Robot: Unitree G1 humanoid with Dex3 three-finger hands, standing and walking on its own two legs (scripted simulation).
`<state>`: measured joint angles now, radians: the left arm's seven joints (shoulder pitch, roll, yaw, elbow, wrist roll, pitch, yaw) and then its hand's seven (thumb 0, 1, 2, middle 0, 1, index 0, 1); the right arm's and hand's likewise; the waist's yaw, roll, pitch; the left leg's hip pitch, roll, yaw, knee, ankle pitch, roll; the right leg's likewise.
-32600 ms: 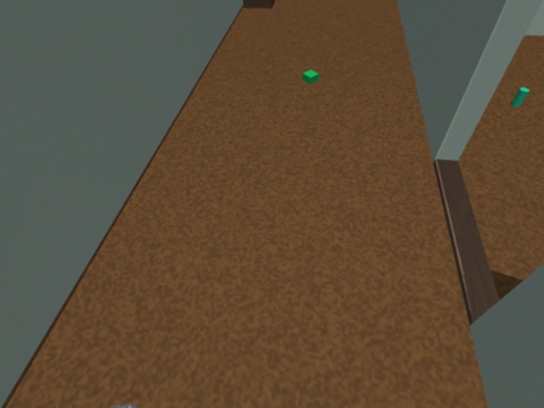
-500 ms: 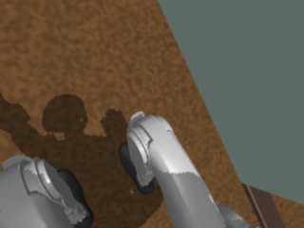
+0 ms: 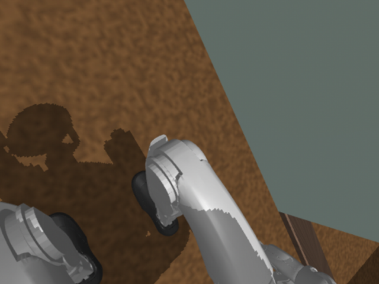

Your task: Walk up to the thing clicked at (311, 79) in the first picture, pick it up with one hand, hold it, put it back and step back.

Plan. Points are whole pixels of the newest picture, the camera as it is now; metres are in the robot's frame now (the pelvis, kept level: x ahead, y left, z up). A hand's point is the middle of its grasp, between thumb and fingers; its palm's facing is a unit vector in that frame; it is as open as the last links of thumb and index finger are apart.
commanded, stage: rest palm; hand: left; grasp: from above
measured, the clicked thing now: out of the picture +0.46 +0.39 -0.31
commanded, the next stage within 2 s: close in 1.16 s
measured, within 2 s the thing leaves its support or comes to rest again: neither
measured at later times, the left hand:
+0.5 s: hand out of the picture +0.45 +0.37 -0.27, palm faces -0.14 -0.39 -0.91, open 14.5 cm
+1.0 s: hand out of the picture +0.45 +0.36 -0.27, palm faces -0.11 -0.40 -0.91, open 14.5 cm
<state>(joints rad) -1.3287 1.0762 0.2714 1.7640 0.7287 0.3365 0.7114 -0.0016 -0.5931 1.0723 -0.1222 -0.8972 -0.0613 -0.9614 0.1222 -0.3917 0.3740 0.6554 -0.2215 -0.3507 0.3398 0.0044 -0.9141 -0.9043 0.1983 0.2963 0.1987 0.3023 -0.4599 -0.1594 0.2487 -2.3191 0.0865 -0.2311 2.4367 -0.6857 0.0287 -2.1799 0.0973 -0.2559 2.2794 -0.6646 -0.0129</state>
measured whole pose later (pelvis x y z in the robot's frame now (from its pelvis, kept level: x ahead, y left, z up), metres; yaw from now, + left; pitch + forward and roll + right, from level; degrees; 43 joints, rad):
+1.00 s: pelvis +0.00 +0.00 +0.00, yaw -2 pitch +29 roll -16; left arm -1.29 1.12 0.25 1.72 0.67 0.34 0.71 0.00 -0.59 1.06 -0.11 -0.90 -0.06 -0.96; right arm 0.10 -0.40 0.42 0.59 -0.19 -0.31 0.34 0.01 -0.93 -0.90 0.20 0.30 0.20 0.30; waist -0.45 -0.18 0.26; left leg -2.32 0.09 -0.27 2.46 -0.70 0.03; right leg -2.17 0.12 -0.28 2.27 -0.66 0.00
